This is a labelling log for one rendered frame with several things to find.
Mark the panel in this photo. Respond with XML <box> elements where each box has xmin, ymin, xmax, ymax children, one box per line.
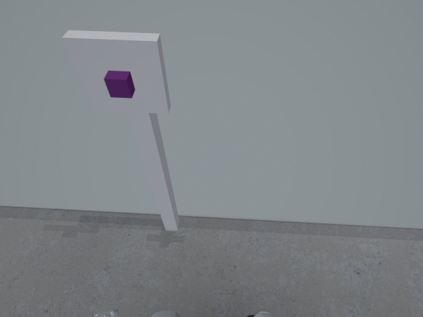
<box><xmin>62</xmin><ymin>30</ymin><xmax>179</xmax><ymax>231</ymax></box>

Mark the button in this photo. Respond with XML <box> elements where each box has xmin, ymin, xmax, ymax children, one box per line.
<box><xmin>104</xmin><ymin>71</ymin><xmax>135</xmax><ymax>98</ymax></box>

